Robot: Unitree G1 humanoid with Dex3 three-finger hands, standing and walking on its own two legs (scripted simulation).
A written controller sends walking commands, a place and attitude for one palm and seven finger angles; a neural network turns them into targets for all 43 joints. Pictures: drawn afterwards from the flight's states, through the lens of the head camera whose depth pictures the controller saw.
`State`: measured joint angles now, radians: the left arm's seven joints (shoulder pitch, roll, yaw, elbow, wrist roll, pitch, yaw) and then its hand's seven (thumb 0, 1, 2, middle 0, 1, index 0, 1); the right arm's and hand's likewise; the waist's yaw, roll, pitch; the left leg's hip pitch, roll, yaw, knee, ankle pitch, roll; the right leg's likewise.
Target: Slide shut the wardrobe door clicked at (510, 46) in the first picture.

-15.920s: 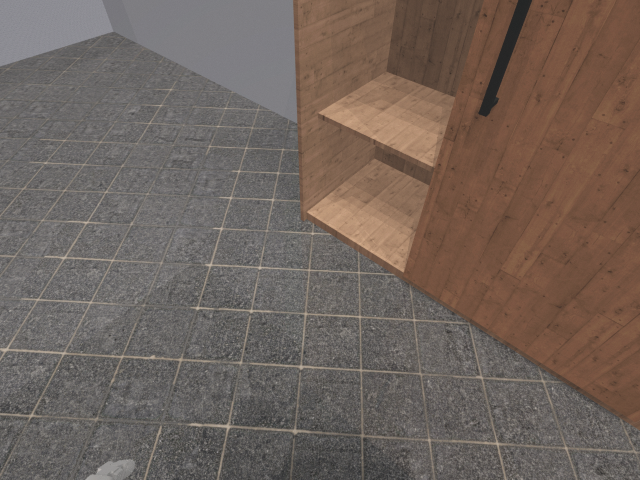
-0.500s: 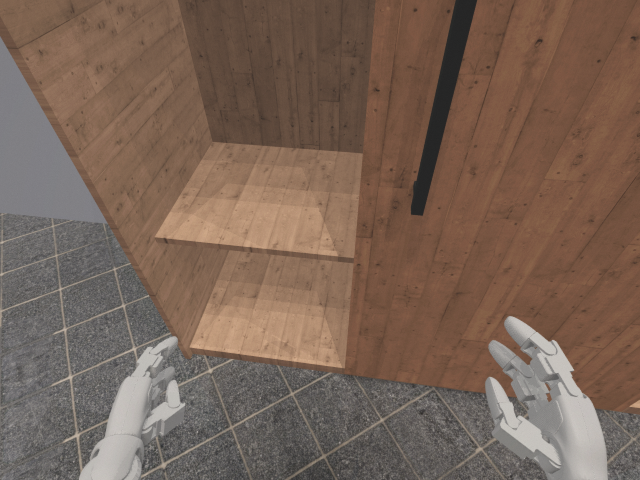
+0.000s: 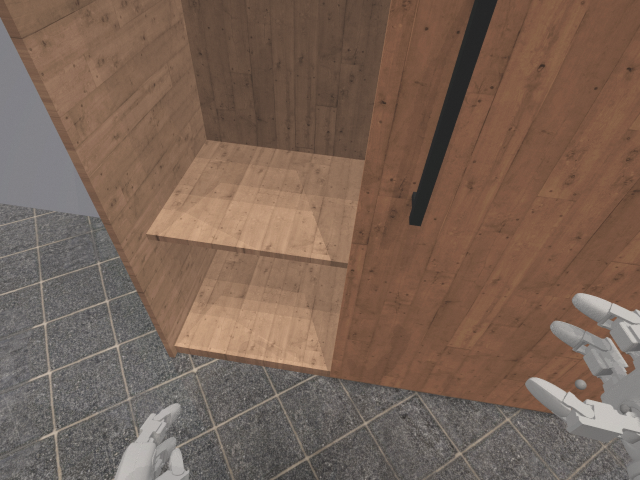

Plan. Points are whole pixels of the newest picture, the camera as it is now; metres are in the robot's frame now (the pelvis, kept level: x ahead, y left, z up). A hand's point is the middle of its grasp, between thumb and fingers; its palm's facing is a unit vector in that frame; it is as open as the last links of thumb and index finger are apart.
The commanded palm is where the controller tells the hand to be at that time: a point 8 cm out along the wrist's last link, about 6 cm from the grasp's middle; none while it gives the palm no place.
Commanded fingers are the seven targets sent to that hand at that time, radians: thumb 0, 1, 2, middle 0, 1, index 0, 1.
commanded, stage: raise the hand with hooked fingers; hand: right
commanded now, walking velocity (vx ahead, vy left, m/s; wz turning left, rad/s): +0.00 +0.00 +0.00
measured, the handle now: (442, 122) +0.52 -0.12 +0.22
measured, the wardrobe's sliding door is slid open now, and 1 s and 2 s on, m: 0.51 0.51 0.51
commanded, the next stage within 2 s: move the hooked fingers beside the handle in 1.22 s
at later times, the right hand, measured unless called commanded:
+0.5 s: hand out of the picture +0.24 -0.29 +0.20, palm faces +0.15 +0.99 -0.08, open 13.8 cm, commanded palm +0.21 -0.33 +0.20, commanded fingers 0.00 0.50 -0.30 0.30 1.20 0.30 1.20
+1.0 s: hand out of the picture +0.27 -0.28 +0.23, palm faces +0.12 +0.99 -0.08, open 14.0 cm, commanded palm +0.24 -0.33 +0.24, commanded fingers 0.00 0.50 -0.30 0.30 1.20 0.30 1.20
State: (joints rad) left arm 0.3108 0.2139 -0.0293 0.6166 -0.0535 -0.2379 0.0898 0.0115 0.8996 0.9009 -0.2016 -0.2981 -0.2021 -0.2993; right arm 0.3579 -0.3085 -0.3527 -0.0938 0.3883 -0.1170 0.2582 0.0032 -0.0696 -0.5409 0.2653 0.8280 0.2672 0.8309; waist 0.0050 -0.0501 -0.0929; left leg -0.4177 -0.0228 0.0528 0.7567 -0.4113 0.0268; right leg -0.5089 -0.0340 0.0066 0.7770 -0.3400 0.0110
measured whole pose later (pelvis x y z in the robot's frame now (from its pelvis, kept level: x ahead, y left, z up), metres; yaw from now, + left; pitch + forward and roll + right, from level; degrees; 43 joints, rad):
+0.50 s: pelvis +0.00 -0.02 +0.02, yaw -2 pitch -2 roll +1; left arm 0.19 0.24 -0.09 0.61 -0.08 -0.31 0.11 0.01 0.90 0.90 -0.20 -0.30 -0.20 -0.30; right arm 0.01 -0.42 -0.42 -0.02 0.36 0.11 0.34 -0.01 0.46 -0.32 0.30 1.17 0.30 1.17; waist -0.07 -0.06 -0.05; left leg -0.19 0.01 0.07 0.53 -0.31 0.00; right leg -0.30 0.01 0.02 0.58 -0.25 -0.02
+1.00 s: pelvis +0.00 -0.01 +0.03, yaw -1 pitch -3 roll +1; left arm 0.22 0.28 -0.07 0.64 -0.09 -0.25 0.11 0.01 0.90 0.90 -0.20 -0.30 -0.20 -0.30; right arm -0.08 -0.46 -0.48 0.01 0.36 0.21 0.38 -0.01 0.50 -0.30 0.30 1.20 0.31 1.20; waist -0.04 -0.06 -0.03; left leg -0.15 0.00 0.06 0.49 -0.30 0.01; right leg -0.25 -0.01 0.01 0.52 -0.22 -0.01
